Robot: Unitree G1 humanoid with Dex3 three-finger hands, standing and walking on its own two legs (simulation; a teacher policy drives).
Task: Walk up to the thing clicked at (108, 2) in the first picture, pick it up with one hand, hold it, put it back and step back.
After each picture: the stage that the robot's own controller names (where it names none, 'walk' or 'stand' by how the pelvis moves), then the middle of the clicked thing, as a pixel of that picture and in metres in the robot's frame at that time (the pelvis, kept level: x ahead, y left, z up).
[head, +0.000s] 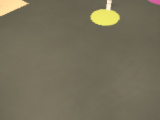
stand; (109, 2) +2.35 -0.42 -0.66
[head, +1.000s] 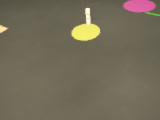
walk; (88, 16) +2.23 +0.04 -0.62
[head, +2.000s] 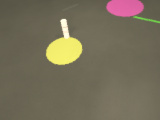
walk; (65, 29) +1.60 +0.29 -0.64
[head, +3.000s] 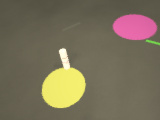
walk; (64, 59) +1.11 +0.29 -0.65
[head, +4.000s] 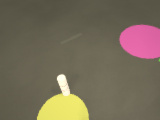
walk; (64, 85) +0.74 +0.25 -0.64
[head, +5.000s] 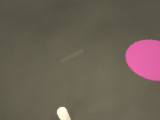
stand; (65, 118) +0.47 +0.24 -0.64
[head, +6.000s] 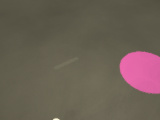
stand; out of the picture +0.41 +0.20 -0.65
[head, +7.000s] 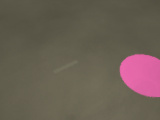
walk; out of the picture +0.39 +0.21 -0.65
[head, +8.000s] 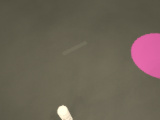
stand; (65, 116) +0.40 +0.22 -0.64
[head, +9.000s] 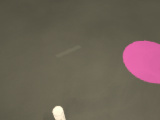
stand; (59, 117) +0.44 +0.17 -0.63
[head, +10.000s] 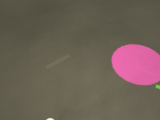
stand; out of the picture +0.40 +0.25 -0.64
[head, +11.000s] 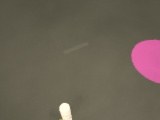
walk; (66, 114) +0.43 +0.17 -0.63
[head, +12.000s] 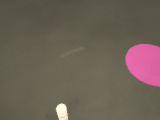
walk; (62, 115) +0.46 +0.17 -0.64
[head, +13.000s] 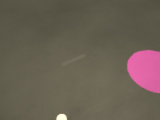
stand; out of the picture +0.43 +0.18 -0.66
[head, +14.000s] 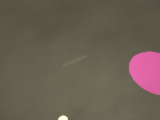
stand; out of the picture +0.42 +0.17 -0.66
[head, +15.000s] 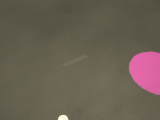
go down; out of the picture +0.43 +0.17 -0.66
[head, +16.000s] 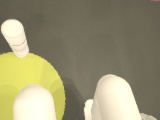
go down; (17, 41) +0.52 +0.20 -0.26
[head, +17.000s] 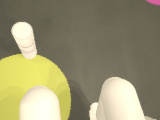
approach; (26, 43) +0.52 +0.19 -0.26
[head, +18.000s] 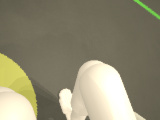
close in; out of the picture +0.51 +0.25 -0.17
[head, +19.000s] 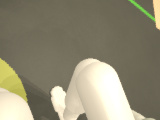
close; out of the picture +0.50 +0.26 -0.17
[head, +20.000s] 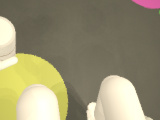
lift; (1, 47) +0.42 +0.25 -0.06
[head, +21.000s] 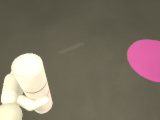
hold; (36, 88) +0.31 +0.16 +0.07
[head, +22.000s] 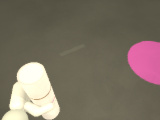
hold; (42, 95) +0.30 +0.15 +0.04
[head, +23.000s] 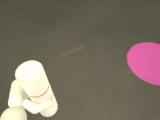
hold; (40, 93) +0.31 +0.16 +0.04
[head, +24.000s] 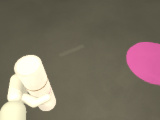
crouch; (39, 87) +0.33 +0.17 +0.04
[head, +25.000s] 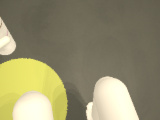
crouch; out of the picture +0.51 +0.21 -0.04
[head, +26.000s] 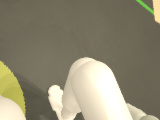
lower; out of the picture +0.49 +0.27 -0.18
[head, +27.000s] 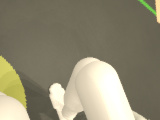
lower; out of the picture +0.49 +0.27 -0.18
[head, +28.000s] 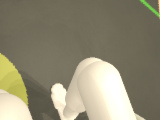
lower; out of the picture +0.48 +0.26 -0.18
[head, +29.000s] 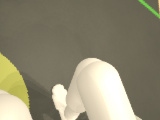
lower; out of the picture +0.48 +0.26 -0.18
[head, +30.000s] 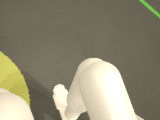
draw back; out of the picture +0.48 +0.25 -0.18
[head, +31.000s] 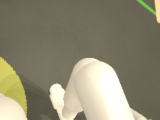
rise; out of the picture +0.48 +0.26 -0.18
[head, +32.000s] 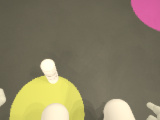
walk; (50, 72) +0.48 +0.17 -0.41
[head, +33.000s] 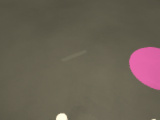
stand; out of the picture +0.42 +0.15 -0.60
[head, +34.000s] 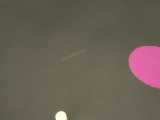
stand; out of the picture +0.43 +0.17 -0.60
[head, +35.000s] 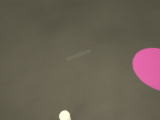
stand; out of the picture +0.44 +0.16 -0.62
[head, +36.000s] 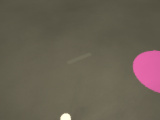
stand; out of the picture +0.44 +0.16 -0.66
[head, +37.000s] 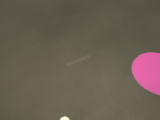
stand; out of the picture +0.42 +0.17 -0.66
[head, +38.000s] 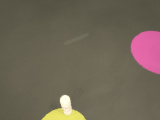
walk; (66, 105) +0.46 +0.14 -0.64
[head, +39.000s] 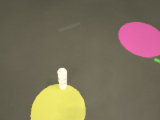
walk; (62, 79) +0.70 +0.14 -0.65
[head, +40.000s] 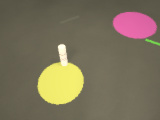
stand; (63, 55) +1.05 +0.24 -0.63
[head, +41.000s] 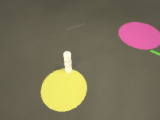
stand; (67, 62) +1.03 +0.16 -0.65
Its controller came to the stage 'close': yes
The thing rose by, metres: 0.68
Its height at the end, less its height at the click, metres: +0.00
